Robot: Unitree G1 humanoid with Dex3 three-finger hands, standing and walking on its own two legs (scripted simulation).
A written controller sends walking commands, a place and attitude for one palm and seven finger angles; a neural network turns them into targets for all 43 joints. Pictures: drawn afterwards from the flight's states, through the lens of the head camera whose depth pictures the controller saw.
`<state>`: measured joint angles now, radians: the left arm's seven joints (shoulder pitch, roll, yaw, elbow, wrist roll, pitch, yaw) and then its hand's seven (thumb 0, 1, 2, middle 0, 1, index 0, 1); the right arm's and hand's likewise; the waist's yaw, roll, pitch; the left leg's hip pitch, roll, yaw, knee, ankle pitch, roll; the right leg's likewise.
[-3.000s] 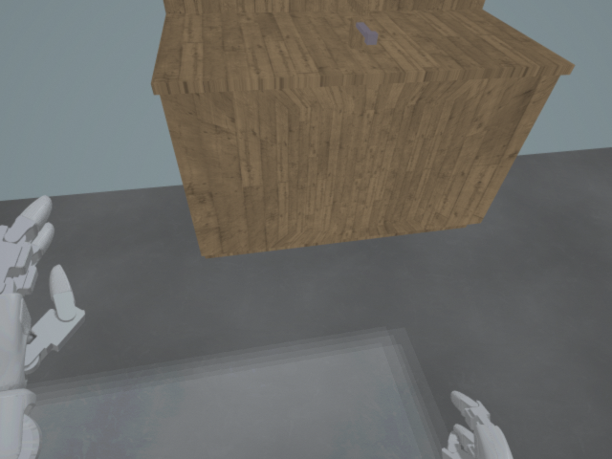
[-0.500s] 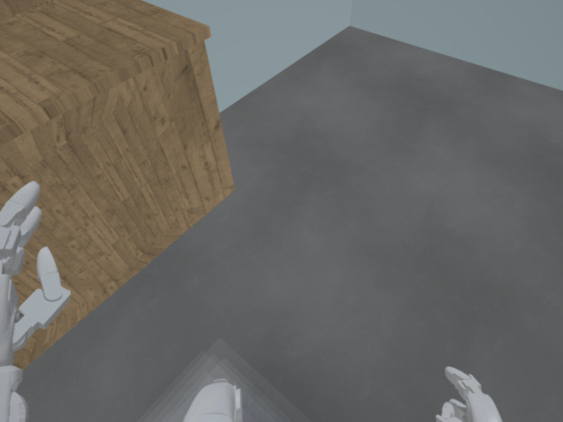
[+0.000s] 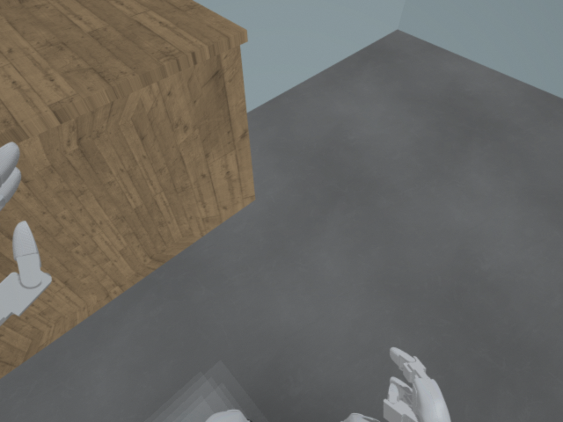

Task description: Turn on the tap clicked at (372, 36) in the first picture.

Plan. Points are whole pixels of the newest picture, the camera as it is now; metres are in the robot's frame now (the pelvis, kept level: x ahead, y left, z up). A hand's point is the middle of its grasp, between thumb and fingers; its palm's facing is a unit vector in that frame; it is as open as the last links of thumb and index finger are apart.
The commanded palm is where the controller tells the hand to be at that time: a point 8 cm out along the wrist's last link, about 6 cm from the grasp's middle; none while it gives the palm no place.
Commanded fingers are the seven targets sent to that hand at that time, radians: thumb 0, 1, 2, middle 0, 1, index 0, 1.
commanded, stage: turn to face it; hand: left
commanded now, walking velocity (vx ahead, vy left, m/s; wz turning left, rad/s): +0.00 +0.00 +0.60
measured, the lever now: out of the picture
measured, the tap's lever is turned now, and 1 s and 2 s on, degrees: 0 0 0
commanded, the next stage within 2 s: take the last steps up to it in 0.54 s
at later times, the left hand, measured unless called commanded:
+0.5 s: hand out of the picture +0.13 +0.24 +0.20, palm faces +0.62 -0.68 -0.39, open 7.4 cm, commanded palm +0.07 +0.27 +0.18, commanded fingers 0.00 0.90 0.90 -0.20 -0.30 -0.20 -0.30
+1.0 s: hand out of the picture +0.02 +0.20 +0.18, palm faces +0.69 -0.57 -0.44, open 7.4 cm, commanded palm -0.04 +0.22 +0.18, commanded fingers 0.00 0.90 0.90 -0.20 -0.30 -0.20 -0.30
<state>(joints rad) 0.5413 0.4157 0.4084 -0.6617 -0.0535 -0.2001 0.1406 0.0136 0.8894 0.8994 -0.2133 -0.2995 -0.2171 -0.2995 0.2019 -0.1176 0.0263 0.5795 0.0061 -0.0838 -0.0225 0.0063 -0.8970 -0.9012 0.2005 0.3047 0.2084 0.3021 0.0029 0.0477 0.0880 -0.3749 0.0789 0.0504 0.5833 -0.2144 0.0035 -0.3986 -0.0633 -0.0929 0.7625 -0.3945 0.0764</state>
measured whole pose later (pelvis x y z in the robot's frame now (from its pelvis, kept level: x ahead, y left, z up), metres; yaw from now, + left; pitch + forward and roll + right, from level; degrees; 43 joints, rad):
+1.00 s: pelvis -0.07 -0.10 +0.01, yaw +25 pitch -1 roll +3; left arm 0.47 0.34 0.32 -0.39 -0.02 -0.19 0.14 0.01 0.89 0.90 -0.21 -0.30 -0.22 -0.30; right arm 0.22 -0.25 -0.02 0.68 0.00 -0.05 -0.06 0.01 -0.90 -0.90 0.20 0.30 0.21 0.30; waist -0.01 0.01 0.00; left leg -0.53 0.05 0.04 1.12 -0.27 -0.03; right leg -0.25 -0.08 -0.15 0.46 -0.19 -0.05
